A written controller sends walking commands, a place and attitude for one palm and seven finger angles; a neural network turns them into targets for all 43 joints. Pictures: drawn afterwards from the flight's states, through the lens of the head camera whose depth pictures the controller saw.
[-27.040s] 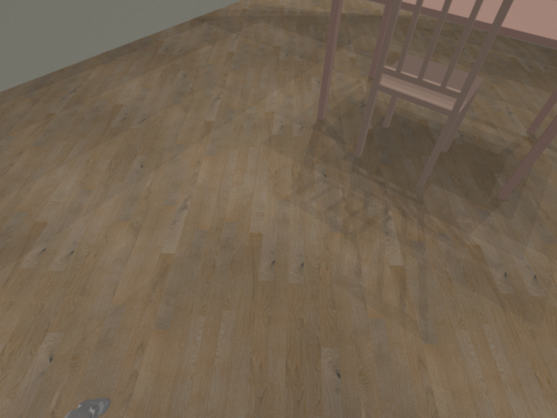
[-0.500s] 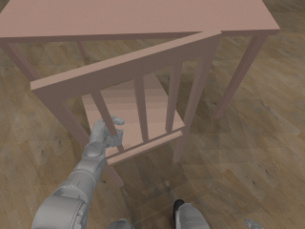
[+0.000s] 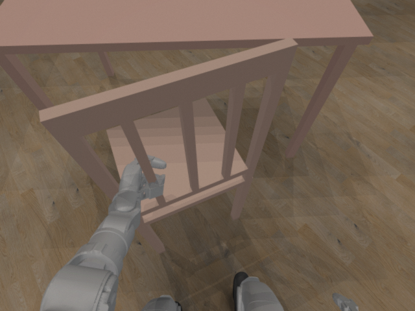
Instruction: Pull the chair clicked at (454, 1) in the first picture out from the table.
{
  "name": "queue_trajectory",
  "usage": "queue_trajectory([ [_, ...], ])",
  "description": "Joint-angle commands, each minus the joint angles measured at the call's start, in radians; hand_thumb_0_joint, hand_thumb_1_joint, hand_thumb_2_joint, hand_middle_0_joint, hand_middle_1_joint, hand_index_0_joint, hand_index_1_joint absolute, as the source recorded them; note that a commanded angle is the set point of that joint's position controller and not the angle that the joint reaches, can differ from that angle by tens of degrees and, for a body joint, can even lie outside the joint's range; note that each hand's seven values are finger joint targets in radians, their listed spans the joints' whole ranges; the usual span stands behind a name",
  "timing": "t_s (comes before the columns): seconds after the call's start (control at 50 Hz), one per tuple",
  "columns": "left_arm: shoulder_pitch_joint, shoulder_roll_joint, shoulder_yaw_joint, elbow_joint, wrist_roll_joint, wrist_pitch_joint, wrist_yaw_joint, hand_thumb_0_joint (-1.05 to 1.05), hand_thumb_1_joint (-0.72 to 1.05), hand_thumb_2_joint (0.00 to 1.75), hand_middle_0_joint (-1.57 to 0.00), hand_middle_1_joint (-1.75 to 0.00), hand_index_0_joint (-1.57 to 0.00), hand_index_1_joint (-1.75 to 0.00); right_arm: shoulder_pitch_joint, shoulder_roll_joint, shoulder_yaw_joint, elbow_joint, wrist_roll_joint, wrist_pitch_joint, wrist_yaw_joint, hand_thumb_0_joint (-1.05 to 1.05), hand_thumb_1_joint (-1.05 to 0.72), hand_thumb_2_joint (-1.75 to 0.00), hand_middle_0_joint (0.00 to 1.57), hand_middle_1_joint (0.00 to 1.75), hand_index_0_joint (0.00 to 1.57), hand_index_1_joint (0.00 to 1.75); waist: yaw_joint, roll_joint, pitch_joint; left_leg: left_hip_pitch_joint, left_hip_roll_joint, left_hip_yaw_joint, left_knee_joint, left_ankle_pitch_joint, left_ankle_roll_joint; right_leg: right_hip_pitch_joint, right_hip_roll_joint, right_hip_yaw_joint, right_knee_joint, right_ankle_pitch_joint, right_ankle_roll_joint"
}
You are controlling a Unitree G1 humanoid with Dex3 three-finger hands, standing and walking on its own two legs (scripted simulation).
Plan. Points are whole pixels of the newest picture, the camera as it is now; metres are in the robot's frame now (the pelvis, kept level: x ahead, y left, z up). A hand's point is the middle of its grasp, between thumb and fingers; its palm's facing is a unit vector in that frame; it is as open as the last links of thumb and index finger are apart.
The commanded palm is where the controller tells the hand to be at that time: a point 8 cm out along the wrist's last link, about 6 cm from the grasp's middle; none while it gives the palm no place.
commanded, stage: step backward, pulling the chair out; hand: left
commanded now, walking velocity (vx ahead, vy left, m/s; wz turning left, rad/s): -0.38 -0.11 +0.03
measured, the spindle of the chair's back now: (190, 155) +0.44 +0.04 -0.04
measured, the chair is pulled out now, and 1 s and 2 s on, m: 0.24 0.27 0.38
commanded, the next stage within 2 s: none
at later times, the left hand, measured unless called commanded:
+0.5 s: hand (155, 193) +0.35 +0.12 -0.06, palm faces +0.00 -0.98 -0.21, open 5.5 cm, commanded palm +0.36 +0.17 -0.05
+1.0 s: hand (154, 199) +0.34 +0.12 -0.06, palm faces +0.01 -0.98 -0.20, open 5.5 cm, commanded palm +0.33 +0.17 -0.05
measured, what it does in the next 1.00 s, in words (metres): steps on the spot: right foot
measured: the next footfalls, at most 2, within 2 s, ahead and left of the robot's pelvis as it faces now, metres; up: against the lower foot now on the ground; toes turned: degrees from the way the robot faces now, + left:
right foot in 0.76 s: +0.05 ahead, -0.14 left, +0.00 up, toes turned -4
left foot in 1.80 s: -0.10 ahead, +0.11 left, +0.00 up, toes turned -1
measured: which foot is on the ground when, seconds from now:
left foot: down 0.00-1.00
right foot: down 0.00-0.68, up 0.70-0.74, down 0.76-1.00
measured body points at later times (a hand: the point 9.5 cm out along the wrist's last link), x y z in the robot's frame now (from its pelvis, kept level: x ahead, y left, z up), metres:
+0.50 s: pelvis -0.01 -0.01 -0.01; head +0.06 -0.02 +0.44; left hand +0.35 +0.17 -0.04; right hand +0.07 -0.27 -0.14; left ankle +0.02 +0.14 -0.72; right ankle +0.10 -0.14 -0.72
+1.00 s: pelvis -0.04 -0.01 +0.00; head +0.04 -0.01 +0.44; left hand +0.33 +0.17 -0.04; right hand +0.05 -0.28 -0.13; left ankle +0.00 +0.14 -0.72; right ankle +0.05 -0.14 -0.72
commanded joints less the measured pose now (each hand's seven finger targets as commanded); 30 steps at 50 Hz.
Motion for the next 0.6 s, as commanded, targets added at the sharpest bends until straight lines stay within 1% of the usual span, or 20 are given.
queue_trajectory([
  [0.0, -0.360, 0.145, 0.010, -0.263, 0.021, -0.081, -0.001, 0.00, 0.90, 0.90, -0.50, -1.45, -0.50, -1.45, 0.030, -0.110, -0.035, -0.107, -0.015, -0.026, -0.006, 0.00, -0.90, -0.90, 0.20, 0.30, 0.20, 0.30, 0.043, 0.143, -0.461, 0.060, 0.211, -0.135, -0.123, 0.438, 0.075, 0.350, -0.016, 0.027, 0.089, 0.124, -0.021],
  [0.02, -0.363, 0.157, 0.017, -0.252, 0.023, -0.082, -0.001, 0.00, 0.90, 0.90, -0.50, -1.45, -0.50, -1.45, 0.039, -0.112, -0.042, -0.100, -0.015, -0.028, -0.005, 0.00, -0.90, -0.90, 0.20, 0.30, 0.20, 0.30, 0.038, 0.108, -0.475, 0.081, 0.194, -0.110, -0.081, 0.450, 0.049, 0.356, -0.042, 0.045, 0.063, 0.224, -0.034],
  [0.04, -0.355, 0.178, 0.019, -0.232, 0.024, -0.074, -0.006, 0.00, 0.90, 0.90, -0.50, -1.45, -0.50, -1.45, 0.032, -0.117, -0.045, -0.094, -0.015, -0.029, -0.005, 0.00, -0.90, -0.90, 0.20, 0.30, 0.20, 0.30, 0.042, 0.100, -0.443, 0.039, 0.186, -0.110, -0.084, 0.359, 0.035, 0.352, -0.065, 0.062, 0.069, 0.212, -0.044],
  [0.06, -0.359, 0.166, 0.004, -0.251, 0.023, -0.078, -0.006, 0.00, 0.90, 0.90, -0.50, -1.45, -0.50, -1.45, 0.050, -0.117, -0.046, -0.089, -0.013, -0.027, -0.005, 0.00, -0.90, -0.90, 0.20, 0.30, 0.20, 0.30, 0.032, 0.100, -0.458, 0.049, 0.161, -0.081, -0.060, 0.312, 0.023, 0.344, -0.083, 0.080, 0.050, 0.254, -0.055],
  [0.08, -0.351, 0.185, 0.016, -0.234, 0.021, -0.081, -0.003, 0.00, 0.90, 0.90, -0.50, -1.45, -0.50, -1.45, 0.054, -0.118, -0.048, -0.081, -0.010, -0.027, -0.007, 0.00, -0.90, -0.90, 0.20, 0.30, 0.20, 0.30, 0.031, 0.052, -0.475, 0.048, 0.126, -0.063, -0.018, 0.228, 0.012, 0.333, -0.113, 0.107, 0.012, 0.248, -0.064],
  [0.12, -0.312, 0.208, 0.031, -0.192, 0.021, -0.080, 0.001, 0.00, 0.90, 0.90, -0.50, -1.45, -0.50, -1.45, 0.072, -0.110, -0.049, -0.061, -0.006, -0.031, -0.007, 0.00, -0.90, -0.90, 0.20, 0.30, 0.20, 0.30, 0.027, -0.063, -0.496, 0.099, 0.049, -0.030, 0.057, 0.045, -0.002, 0.279, -0.183, 0.175, -0.122, 0.163, -0.086],
  [0.14, -0.288, 0.224, 0.036, -0.167, 0.013, -0.072, 0.000, 0.00, 0.90, 0.90, -0.50, -1.45, -0.50, -1.45, 0.080, -0.117, -0.048, -0.049, -0.001, -0.031, -0.008, 0.00, -0.90, -0.90, 0.20, 0.30, 0.20, 0.30, 0.030, -0.083, -0.489, 0.114, 0.031, -0.031, 0.074, -0.020, -0.003, 0.268, -0.208, 0.192, -0.167, 0.128, -0.100],
  [0.18, -0.298, 0.223, 0.037, -0.157, 0.017, -0.069, -0.001, 0.00, 0.90, 0.90, -0.50, -1.45, -0.50, -1.45, 0.072, -0.108, -0.039, -0.049, 0.001, -0.032, -0.003, 0.00, -0.90, -0.90, 0.20, 0.30, 0.20, 0.30, 0.031, -0.110, -0.486, 0.125, 0.010, -0.029, 0.076, -0.133, 0.002, 0.242, -0.226, 0.183, -0.214, -0.005, -0.094],
  [0.22, -0.311, 0.206, 0.033, -0.158, 0.021, -0.072, -0.001, 0.00, 0.90, 0.90, -0.50, -1.45, -0.50, -1.45, 0.059, -0.105, -0.026, -0.051, -0.003, -0.037, -0.005, 0.00, -0.90, -0.90, 0.20, 0.30, 0.20, 0.30, 0.029, -0.089, -0.473, 0.138, 0.037, -0.051, -0.025, -0.053, 0.016, 0.234, -0.178, 0.115, -0.186, -0.065, -0.061],
  [0.26, -0.306, 0.192, 0.025, -0.180, 0.014, -0.075, 0.000, 0.00, 0.90, 0.90, -0.50, -1.45, -0.50, -1.45, 0.035, -0.128, -0.031, -0.071, -0.004, -0.038, -0.010, 0.00, -0.90, -0.90, 0.20, 0.30, 0.20, 0.30, 0.042, 0.066, -0.444, 0.098, 0.134, -0.121, -0.163, 0.075, 0.051, 0.240, -0.067, 0.055, -0.082, -0.139, -0.015],
  [0.3, -0.348, 0.158, 0.007, -0.224, 0.020, -0.083, 0.000, 0.00, 0.90, 0.90, -0.50, -1.45, -0.50, -1.45, 0.003, -0.116, -0.026, -0.104, -0.012, -0.036, -0.008, 0.00, -0.90, -0.90, 0.20, 0.30, 0.20, 0.30, 0.053, 0.175, -0.412, -0.033, 0.211, -0.156, -0.219, 0.129, 0.083, 0.311, -0.011, 0.023, 0.092, -0.136, -0.006],
  [0.34, -0.349, 0.184, 0.032, -0.230, 0.014, -0.084, 0.004, 0.00, 0.90, 0.90, -0.50, -1.45, -0.50, -1.45, 0.021, -0.118, -0.032, -0.091, -0.010, -0.038, -0.013, 0.00, -0.90, -0.90, 0.20, 0.30, 0.20, 0.30, 0.052, 0.132, -0.429, 0.009, 0.216, -0.151, -0.148, 0.332, 0.081, 0.337, -0.012, 0.029, 0.095, 0.036, -0.017],
  [0.36, -0.349, 0.176, 0.023, -0.232, 0.018, -0.084, 0.001, 0.00, 0.90, 0.90, -0.50, -1.45, -0.50, -1.45, 0.031, -0.115, -0.033, -0.091, -0.012, -0.038, -0.010, 0.00, -0.90, -0.90, 0.20, 0.30, 0.20, 0.30, 0.046, 0.123, -0.457, 0.027, 0.200, -0.128, -0.111, 0.373, 0.066, 0.355, -0.031, 0.042, 0.081, 0.123, -0.025],
  [0.38, -0.353, 0.175, 0.017, -0.239, 0.023, -0.086, -0.001, 0.00, 0.90, 0.90, -0.50, -1.45, -0.50, -1.45, 0.027, -0.110, -0.035, -0.091, -0.013, -0.038, -0.008, 0.00, -0.90, -0.90, 0.20, 0.30, 0.20, 0.30, 0.042, 0.124, -0.461, 0.017, 0.181, -0.100, -0.088, 0.318, 0.044, 0.357, -0.059, 0.061, 0.075, 0.155, -0.036],
  [0.4, -0.346, 0.176, 0.014, -0.234, 0.027, -0.084, -0.003, 0.00, 0.90, 0.90, -0.50, -1.45, -0.50, -1.45, 0.020, -0.110, -0.035, -0.093, -0.014, -0.037, -0.005, 0.00, -0.90, -0.90, 0.20, 0.30, 0.20, 0.30, 0.048, 0.133, -0.436, -0.042, 0.164, -0.093, -0.086, 0.174, 0.033, 0.342, -0.085, 0.079, 0.076, 0.068, -0.050],
  [0.44, -0.313, 0.215, 0.034, -0.211, 0.016, -0.081, 0.002, 0.00, 0.90, 0.90, -0.50, -1.45, -0.50, -1.45, 0.049, -0.118, -0.045, -0.075, -0.006, -0.038, -0.009, 0.00, -0.90, -0.90, 0.20, 0.30, 0.20, 0.30, 0.048, 0.000, -0.417, -0.023, 0.099, -0.073, -0.005, -0.007, 0.024, 0.263, -0.135, 0.157, -0.039, -0.019, -0.078],
  [0.48, -0.297, 0.230, 0.038, -0.186, 0.017, -0.079, 0.005, 0.00, 0.90, 0.90, -0.50, -1.45, -0.50, -1.45, 0.081, -0.100, -0.039, -0.056, 0.000, -0.040, -0.004, 0.00, -0.90, -0.90, 0.20, 0.30, 0.20, 0.30, 0.037, -0.156, -0.464, 0.066, 0.002, -0.018, 0.105, -0.150, 0.003, 0.223, -0.224, 0.225, -0.214, -0.106, -0.097],
  [0.5, -0.289, 0.236, 0.045, -0.171, 0.020, -0.077, 0.005, 0.00, 0.90, 0.90, -0.50, -1.45, -0.50, -1.45, 0.078, -0.097, -0.037, -0.050, 0.001, -0.042, -0.003, 0.00, -0.90, -0.90, 0.20, 0.30, 0.20, 0.30, 0.040, -0.184, -0.474, 0.085, -0.019, -0.019, 0.167, -0.194, 0.001, 0.227, -0.255, 0.241, -0.260, -0.125, -0.111],
  [0.54, -0.274, 0.232, 0.050, -0.150, 0.019, -0.063, 0.005, 0.00, 0.90, 0.90, -0.50, -1.45, -0.50, -1.45, 0.070, -0.109, -0.027, -0.034, -0.004, -0.040, -0.003, 0.00, -0.90, -0.90, 0.20, 0.30, 0.20, 0.30, 0.039, -0.152, -0.473, 0.085, -0.010, -0.055, 0.152, -0.189, 0.002, 0.278, -0.266, 0.207, -0.237, -0.003, -0.128],
  [0.58, -0.306, 0.205, 0.037, -0.158, 0.019, -0.056, 0.000, 0.00, 0.90, 0.90, -0.50, -1.45, -0.50, -1.45, 0.069, -0.113, -0.015, -0.034, -0.003, -0.036, -0.006, 0.00, -0.90, -0.90, 0.20, 0.30, 0.20, 0.30, 0.026, -0.151, -0.483, 0.125, 0.022, -0.067, -0.027, -0.054, 0.010, 0.297, -0.215, 0.119, -0.154, 0.082, -0.087],
])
